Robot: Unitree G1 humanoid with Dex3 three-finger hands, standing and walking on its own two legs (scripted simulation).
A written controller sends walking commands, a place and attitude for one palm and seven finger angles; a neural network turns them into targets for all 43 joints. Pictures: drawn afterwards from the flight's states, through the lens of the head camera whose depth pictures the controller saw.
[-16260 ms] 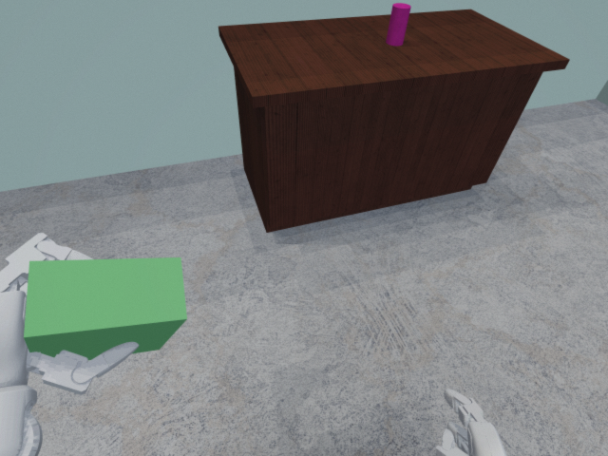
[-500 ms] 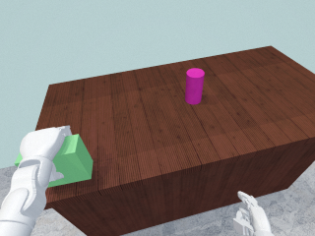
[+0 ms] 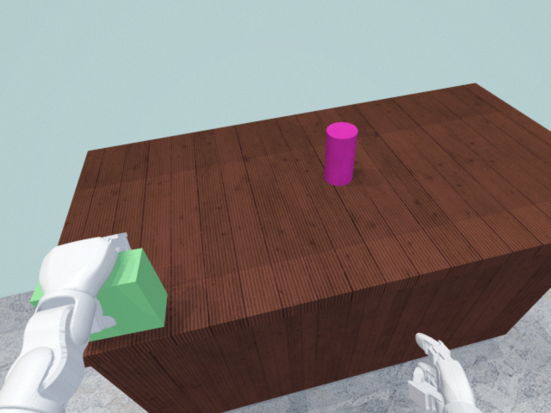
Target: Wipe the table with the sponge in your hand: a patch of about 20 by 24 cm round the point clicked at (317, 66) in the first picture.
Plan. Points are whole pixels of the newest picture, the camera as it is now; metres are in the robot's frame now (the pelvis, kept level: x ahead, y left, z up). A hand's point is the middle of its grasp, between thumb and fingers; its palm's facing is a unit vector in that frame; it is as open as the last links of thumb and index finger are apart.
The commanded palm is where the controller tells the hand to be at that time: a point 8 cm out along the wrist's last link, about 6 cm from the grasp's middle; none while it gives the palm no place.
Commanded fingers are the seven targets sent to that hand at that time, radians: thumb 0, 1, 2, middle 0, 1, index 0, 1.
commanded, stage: lower the sponge onto the table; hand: left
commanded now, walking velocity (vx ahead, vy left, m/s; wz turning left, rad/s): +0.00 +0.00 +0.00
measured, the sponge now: (113, 304) +0.24 +0.30 +0.03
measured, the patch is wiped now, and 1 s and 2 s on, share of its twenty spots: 0.00 0.10 0.50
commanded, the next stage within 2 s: wipe forward along the first lane in 0.78 s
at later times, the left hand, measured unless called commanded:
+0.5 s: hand (113, 290) +0.25 +0.30 +0.05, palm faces -0.05 -0.05 -1.00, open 10.2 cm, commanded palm +0.23 +0.29 +0.12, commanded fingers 0.00 0.10 1.30 -1.20 -1.60 -1.20 -1.60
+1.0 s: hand (114, 285) +0.26 +0.30 +0.05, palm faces -0.04 -0.04 -1.00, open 10.2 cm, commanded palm +0.25 +0.31 +0.10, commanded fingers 0.00 0.10 1.30 -1.20 -1.60 -1.20 -1.60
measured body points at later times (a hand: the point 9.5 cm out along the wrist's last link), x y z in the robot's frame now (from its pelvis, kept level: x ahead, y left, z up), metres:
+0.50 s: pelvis -0.01 +0.00 +0.00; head -0.01 -0.04 +0.45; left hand +0.25 +0.30 +0.11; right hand +0.20 -0.23 -0.10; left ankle +0.06 +0.15 -0.73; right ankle -0.01 -0.12 -0.73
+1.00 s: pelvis +0.00 +0.00 -0.01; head -0.01 -0.04 +0.44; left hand +0.26 +0.30 +0.10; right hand +0.19 -0.24 -0.11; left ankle +0.06 +0.15 -0.73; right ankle -0.01 -0.12 -0.73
